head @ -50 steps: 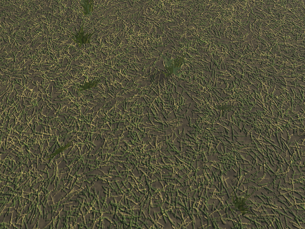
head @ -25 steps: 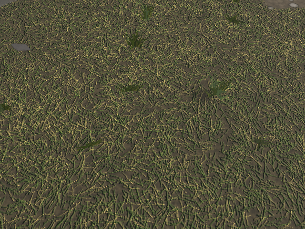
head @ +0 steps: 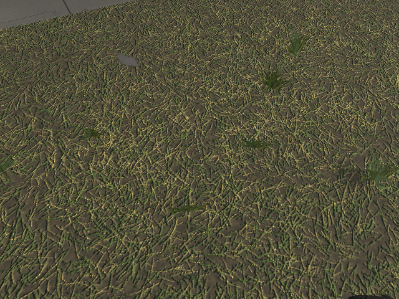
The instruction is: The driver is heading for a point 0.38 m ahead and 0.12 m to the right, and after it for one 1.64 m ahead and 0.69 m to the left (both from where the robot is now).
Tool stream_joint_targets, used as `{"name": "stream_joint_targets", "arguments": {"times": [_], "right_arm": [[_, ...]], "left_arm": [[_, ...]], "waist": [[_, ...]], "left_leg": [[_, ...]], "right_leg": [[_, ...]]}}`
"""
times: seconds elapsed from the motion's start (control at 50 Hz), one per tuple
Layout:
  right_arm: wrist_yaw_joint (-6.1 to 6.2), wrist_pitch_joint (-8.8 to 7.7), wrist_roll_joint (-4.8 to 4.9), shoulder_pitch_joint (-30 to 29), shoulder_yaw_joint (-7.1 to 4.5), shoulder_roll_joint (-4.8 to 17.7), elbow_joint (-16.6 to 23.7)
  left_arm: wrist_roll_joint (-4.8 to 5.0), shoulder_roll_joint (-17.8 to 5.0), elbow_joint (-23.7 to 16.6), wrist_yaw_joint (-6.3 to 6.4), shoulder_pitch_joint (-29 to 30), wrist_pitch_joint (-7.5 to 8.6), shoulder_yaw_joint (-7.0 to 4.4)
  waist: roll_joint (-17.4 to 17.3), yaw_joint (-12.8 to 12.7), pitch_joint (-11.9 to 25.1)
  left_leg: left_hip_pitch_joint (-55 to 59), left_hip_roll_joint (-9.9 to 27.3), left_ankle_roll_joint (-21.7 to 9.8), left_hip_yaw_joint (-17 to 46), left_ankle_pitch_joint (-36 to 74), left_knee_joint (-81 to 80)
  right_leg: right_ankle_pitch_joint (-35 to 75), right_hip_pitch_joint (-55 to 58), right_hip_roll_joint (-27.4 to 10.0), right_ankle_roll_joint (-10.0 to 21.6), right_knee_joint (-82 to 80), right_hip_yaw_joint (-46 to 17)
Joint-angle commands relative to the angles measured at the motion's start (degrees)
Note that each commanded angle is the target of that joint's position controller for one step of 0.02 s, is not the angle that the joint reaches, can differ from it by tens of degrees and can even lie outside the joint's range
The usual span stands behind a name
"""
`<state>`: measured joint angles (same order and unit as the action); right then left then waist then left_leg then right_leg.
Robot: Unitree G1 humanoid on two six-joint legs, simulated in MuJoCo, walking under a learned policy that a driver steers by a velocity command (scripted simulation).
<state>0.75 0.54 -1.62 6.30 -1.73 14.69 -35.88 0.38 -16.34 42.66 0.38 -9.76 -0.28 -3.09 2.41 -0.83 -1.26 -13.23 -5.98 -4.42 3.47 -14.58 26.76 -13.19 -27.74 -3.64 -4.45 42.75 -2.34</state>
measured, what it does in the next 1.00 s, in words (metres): walks ahead: right foot, then left foot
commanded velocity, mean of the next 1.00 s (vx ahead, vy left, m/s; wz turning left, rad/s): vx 0.31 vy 0.00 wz -0.01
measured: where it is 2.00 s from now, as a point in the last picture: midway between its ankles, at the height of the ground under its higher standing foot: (248, 297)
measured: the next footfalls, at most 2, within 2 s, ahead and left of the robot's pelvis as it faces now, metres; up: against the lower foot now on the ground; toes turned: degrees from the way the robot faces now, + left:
right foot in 0.18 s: +0.05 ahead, -0.13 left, +0.00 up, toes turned -10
left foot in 0.58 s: +0.51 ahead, -0.10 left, +0.00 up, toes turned -21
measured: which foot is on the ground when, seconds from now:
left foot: down 0.00-0.20, up 0.22-0.56, down 0.58-1.00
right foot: up 0.00-0.16, down 0.18-0.60, up 0.62-1.00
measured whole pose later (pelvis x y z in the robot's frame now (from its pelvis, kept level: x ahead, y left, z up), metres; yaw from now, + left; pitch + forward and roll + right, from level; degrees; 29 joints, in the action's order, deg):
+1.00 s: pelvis +0.42 -0.17 -0.01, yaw +0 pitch +2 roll +0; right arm 2.5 2.8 1.9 12.9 -5.2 19.5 -37.4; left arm -0.3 -16.3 35.1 1.6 -4.6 1.9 -1.2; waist 0.8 2.8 -2.1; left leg -19.9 -12.0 -2.3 16.9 -9.7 29.4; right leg -11.4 -28.2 3.2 -5.6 35.0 -12.3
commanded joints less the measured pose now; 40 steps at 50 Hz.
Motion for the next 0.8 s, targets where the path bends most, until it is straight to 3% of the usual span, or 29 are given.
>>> {"name": "stream_joint_targets", "arguments": {"times": [0.02,0.06,0.08,0.12,0.14,0.18,0.2,0.22,0.24,0.26,0.28,0.3,0.32,0.36,0.42,0.44,0.48,0.52,0.54,0.56,0.58,0.6,0.62,0.64,0.66,0.68,0.7,0.74,0.8], "right_arm": [[0.15,-0.19,0.25,1.91,-3.29,11.47,1.31],[1.03,0.75,1.23,2.5,-3.64,11.74,0.97],[1.38,1.05,1.63,3.85,-3.98,12.24,0.96],[1.2,0.43,2.52,6.1,-4.33,12.56,0.58],[0.88,-0.25,2.68,5.09,-4.36,12.43,0.67],[0.34,-1.73,2.61,-0.02,-3.9,10.21,1.86],[0.04,-2.94,2.17,-5.39,-2.91,6.67,4.59],[-0.22,-5.04,2.34,-10.77,-2.17,4.5,9.17],[-0.83,-7.25,3.24,-10.66,-2.4,6.75,8.9],[-1.77,-8.73,3.77,-9.99,-2.44,7.31,8.25],[-2.21,-9.52,2.81,-9.68,-2.29,7.28,7.49],[-2.8,-6.69,-3.85,-8.02,-1.95,8.43,5.04],[-3.31,-5.22,-4.44,-6.07,-1.67,7.34,4.86],[-4.09,-3.36,-2.99,-6.21,-0.74,6.28,5.27],[-4.34,-3.13,-1.56,-9.18,0.64,5.04,5.62],[-3.98,-6.71,3.41,-16.0,0.74,2.91,8.17],[-4.04,-8.92,2.86,-16.89,0.09,4.33,7.51],[-3.42,-9.11,2.35,-9.97,-1.66,7.98,4.81],[-3.01,-8.85,2.45,-3.52,-2.41,9.08,2.57],[-2.65,-8.44,2.9,5.86,-3.13,10.0,-0.25],[-2.2,-7.72,2.54,14.15,-3.37,10.53,-2.65],[-2.2,-7.24,1.28,18.76,-3.72,15.45,-3.7],[-3.08,-7.51,-0.16,17.12,-3.55,15.1,-3.03],[-2.89,-6.72,1.1,10.62,-4.28,13.45,0.09],[-2.48,-5.82,2.52,6.63,-3.8,11.13,1.2],[-2.28,-5.17,2.89,4.81,-3.44,10.67,1.59],[-1.93,-4.95,2.49,4.01,-3.64,11.32,1.88],[-1.33,-4.43,1.75,3.22,-3.6,10.55,1.95],[-0.34,-3.16,1.95,3.17,-4.26,12.03,1.62]], "left_arm": [[0.83,-8.61,-6.92,-0.39,5.3,0.95,-2.14],[1.17,-7.89,-7.62,-1.03,4.14,1.16,-2.13],[1.54,-6.88,-7.51,-1.4,2.95,1.16,-1.84],[2.28,-5.71,-7.48,-2.4,2.4,1.39,-1.5],[2.59,-5.18,-7.0,-2.67,1.46,1.64,-1.46],[2.74,-5.52,-3.45,-2.39,-7.49,2.73,-2.09],[2.5,-10.58,-0.62,-1.81,-17.53,3.57,-4.07],[1.71,-17.32,0.09,-2.35,-24.74,5.28,-6.15],[0.92,-12.7,-1.08,-2.61,-24.05,6.27,-4.73],[0.48,-10.07,-1.85,-2.35,-22.11,6.63,-4.01],[0.69,-9.2,-2.63,-2.05,-21.36,6.4,-3.78],[-3.29,-11.75,-0.63,-1.47,-18.99,4.02,-4.26],[-2.54,-10.5,-1.1,-1.23,-18.28,3.36,-3.72],[-0.88,-9.33,-0.22,-1.3,-18.17,3.43,-3.07],[-0.7,-8.7,1.79,-0.91,-17.94,3.52,-2.8],[3.05,-3.43,0.51,1.09,-18.8,3.57,-1.3],[1.41,-8.59,2.4,2.19,-20.28,3.3,-1.73],[0.1,-10.97,2.6,2.22,-19.22,3.84,-2.11],[-0.35,-10.44,2.62,2.14,-18.79,3.88,-1.82],[-0.99,-10.37,2.13,1.99,-16.38,3.76,-1.68],[-1.76,-9.25,1.02,1.88,-14.16,3.81,-1.34],[-4.43,-2.44,-1.36,1.71,-17.41,3.85,0.33],[-1.29,-1.98,-1.16,0.56,-26.97,4.29,1.26],[-0.26,-7.83,-1.52,0.2,-21.55,4.39,0.27],[-0.17,-9.82,-4.08,0.09,-13.03,4.58,-0.16],[-0.84,-9.33,-5.71,0.26,-8.34,4.72,-0.17],[-1.36,-8.92,-7.16,0.53,-7.16,4.56,-0.23],[-1.91,-7.39,-8.02,0.82,-7.47,3.96,0.15],[-2.46,-4.59,-9.05,1.79,-5.47,3.4,1.05]], "waist": [[-10.43,3.43,1.9],[-9.61,3.24,1.79],[-9.5,3.67,3.61],[-8.58,4.24,2.82],[-8.13,3.27,0.99],[-5.98,-1.84,-0.32],[2.98,-6.02,1.56],[16.66,-8.26,2.12],[9.41,-8.19,1.95],[6.38,-6.87,0.65],[1.66,-6.1,0.84],[-3.38,-4.17,-1.84],[-1.87,-2.94,-1.57],[1.94,-2.25,-2.63],[2.9,-2.85,-5.1],[1.12,-5.33,-6.35],[4.16,-5.94,-3.39],[6.75,-3.02,1.47],[7.56,-0.08,4.97],[7.72,5.31,8.7],[5.31,9.48,12.2],[-14.98,5.55,18.52],[-20.93,1.18,29.34],[-10.52,2.95,25.02],[-4.17,3.42,15.71],[1.51,2.04,9.01],[1.57,0.37,6.11],[-2.69,-1.61,4.05],[-3.78,-2.11,6.28]], "left_leg": [[3.88,19.1,-9.35,8.83,23.55,-5.07],[8.85,21.17,-9.51,9.99,29.67,-2.3],[11.1,22.29,-9.46,10.78,22.59,-3.46],[10.55,23.55,-9.06,13.66,-7.08,-7.61],[8.22,23.06,-8.17,13.72,-18.49,-8.85],[-1.57,19.05,-5.21,7.19,-18.78,-3.26],[-15.1,11.96,-1.18,-2.21,-7.6,13.8],[-36.68,0.05,3.87,-5.23,-12.5,34.73],[-46.27,2.41,3.04,2.69,-15.87,41.51],[-48.81,4.29,2.52,3.95,-11.15,43.26],[-48.77,5.15,2.6,3.29,-7.73,41.93],[-44.89,8.23,3.47,0.09,-4.42,39.93],[-39.26,8.06,4.81,-1.41,-3.2,37.11],[-33.91,6.96,6.76,-4.3,-2.12,33.8],[-28.23,5.9,7.36,-8.27,4.79,20.2],[-27.47,5.72,6.74,-6.03,9.95,10.05],[-19.21,3.34,4.97,-8.57,20.44,2.01],[-10.56,1.12,2.6,-8.82,23.55,1.27],[-3.59,-0.87,1.43,-9.53,23.64,1.96],[6.09,-0.91,0.13,-9.12,27.05,1.34],[17.19,3.05,-1.57,-4.34,31.76,1.99],[31.85,16.45,-7.93,13.63,51.15,6.8],[42.48,27.87,-19.22,42.33,46.54,-1.31],[34.64,24.69,-17.53,39.73,30.42,-4.51],[23.66,21.07,-15.02,31.66,23.2,-6.17],[13.3,18.2,-13.85,27.89,22.08,-9.03],[6.52,16.46,-13.81,25.78,23.51,-10.48],[-1.34,13.23,-13.45,21.58,27.44,-11.75],[-6.79,11.03,-12.71,18.78,37.45,-9.02]], "right_leg": [[-6.44,0.92,0.8,1.91,-0.86,2.04],[-8.55,-1.56,1.12,2.95,-2.59,2.58],[-8.92,-1.77,1.68,3.78,-3.15,3.89],[-10.53,-1.41,1.36,6.52,-3.91,4.48],[-10.71,0.21,1.51,8.34,-6.05,4.92],[-9.86,13.18,2.49,12.03,-12.78,4.52],[-16.63,27.48,-2.71,17.05,-19.04,-9.46],[-23.8,40.85,-14.17,27.24,-29.93,-42.03],[-22.33,47.67,-15.81,27.86,-31.61,-45.48],[-16.08,49.17,-13.9,26.07,-30.16,-40.01],[-12.1,48.77,-11.43,24.41,-29.32,-34.54],[-3.21,41.15,-8.91,20.56,-28.85,-27.43],[0.34,36.07,-5.46,19.03,-29.98,-23.42],[4.87,28.6,-2.15,18.93,-31.99,-20.26],[21.91,24.11,0.43,17.27,-32.34,-13.4],[21.93,23.92,-2.66,16.53,-31.11,-13.12],[30.8,25.28,-4.57,14.02,-31.35,-11.35],[44.67,28.23,-4.0,11.51,-26.31,-8.41],[51.72,28.95,-3.05,10.21,-20.82,-6.97],[55.87,26.92,-1.67,8.28,-11.01,-4.41],[49.88,20.32,-0.17,6.15,1.26,-3.88],[0.33,6.72,7.63,2.51,27.36,-1.12],[-21.21,-5.37,12.54,0.3,43.66,-7.55],[-16.04,-6.77,8.63,0.82,45.78,-9.72],[-12.96,-8.06,6.38,1.61,42.22,-8.38],[-11.92,-8.55,5.38,1.87,39.34,-6.74],[-10.48,-7.24,4.39,1.94,35.63,-6.87],[-10.16,-3.92,3.46,1.43,28.18,-6.65],[-9.01,-1.03,5.06,-0.9,15.07,-4.49]]}}
Keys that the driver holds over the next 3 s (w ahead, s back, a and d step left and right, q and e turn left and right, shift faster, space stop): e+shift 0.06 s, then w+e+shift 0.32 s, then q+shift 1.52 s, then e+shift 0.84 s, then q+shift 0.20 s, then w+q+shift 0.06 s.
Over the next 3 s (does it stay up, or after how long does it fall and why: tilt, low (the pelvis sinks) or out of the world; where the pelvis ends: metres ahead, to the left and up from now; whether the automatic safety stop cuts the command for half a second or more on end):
stays up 0.54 -0.18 0.00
